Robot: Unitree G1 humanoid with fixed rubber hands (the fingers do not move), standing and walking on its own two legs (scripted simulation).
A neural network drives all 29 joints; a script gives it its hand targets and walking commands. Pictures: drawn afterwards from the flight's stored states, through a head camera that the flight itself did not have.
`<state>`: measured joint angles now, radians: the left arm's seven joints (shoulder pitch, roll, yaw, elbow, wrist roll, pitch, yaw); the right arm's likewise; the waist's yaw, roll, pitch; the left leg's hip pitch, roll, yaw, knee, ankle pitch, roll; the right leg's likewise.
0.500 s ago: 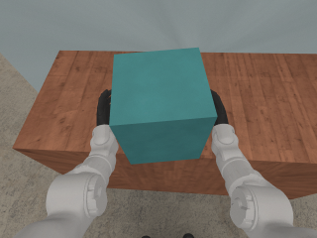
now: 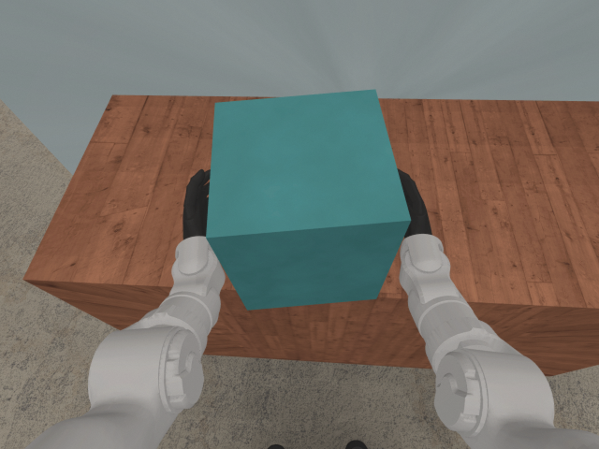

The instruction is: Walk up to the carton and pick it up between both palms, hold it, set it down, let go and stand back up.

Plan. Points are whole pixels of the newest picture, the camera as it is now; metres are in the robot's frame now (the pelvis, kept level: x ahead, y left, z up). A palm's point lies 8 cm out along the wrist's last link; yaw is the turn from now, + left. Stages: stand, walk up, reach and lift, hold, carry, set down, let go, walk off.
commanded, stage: reach and lift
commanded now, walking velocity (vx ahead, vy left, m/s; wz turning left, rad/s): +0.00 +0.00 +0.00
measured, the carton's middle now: (304, 211) +0.44 +0.01 +0.01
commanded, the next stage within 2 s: none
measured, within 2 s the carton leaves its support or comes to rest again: leaves its support in 0.84 s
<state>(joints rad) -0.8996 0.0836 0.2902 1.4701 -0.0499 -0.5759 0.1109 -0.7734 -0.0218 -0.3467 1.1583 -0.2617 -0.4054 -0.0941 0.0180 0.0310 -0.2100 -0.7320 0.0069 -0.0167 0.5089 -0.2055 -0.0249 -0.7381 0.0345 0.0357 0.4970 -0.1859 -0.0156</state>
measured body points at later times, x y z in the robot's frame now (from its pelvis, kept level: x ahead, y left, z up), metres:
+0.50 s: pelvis -0.02 +0.00 +0.00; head +0.08 -0.01 +0.44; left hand +0.41 +0.16 +0.02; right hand +0.40 -0.14 +0.01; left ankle +0.00 +0.13 -0.73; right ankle +0.00 -0.11 -0.73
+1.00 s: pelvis -0.02 -0.01 +0.00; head +0.05 -0.02 +0.44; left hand +0.41 +0.14 +0.04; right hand +0.40 -0.16 +0.02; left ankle +0.00 +0.13 -0.73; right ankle +0.00 -0.11 -0.73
